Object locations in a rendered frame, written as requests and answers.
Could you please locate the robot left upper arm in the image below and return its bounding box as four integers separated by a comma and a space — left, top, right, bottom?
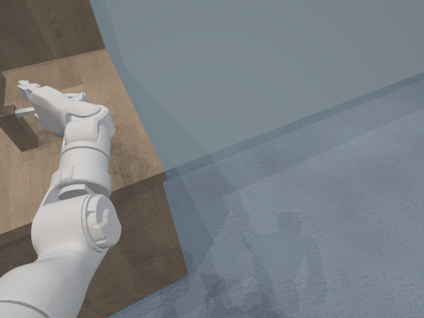
0, 193, 121, 318

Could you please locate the left robot forearm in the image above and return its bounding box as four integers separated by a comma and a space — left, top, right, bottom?
31, 101, 116, 253

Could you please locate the counter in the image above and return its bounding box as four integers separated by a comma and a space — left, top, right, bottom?
0, 0, 189, 318

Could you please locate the left robot hand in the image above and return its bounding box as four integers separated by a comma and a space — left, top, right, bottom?
17, 80, 87, 138

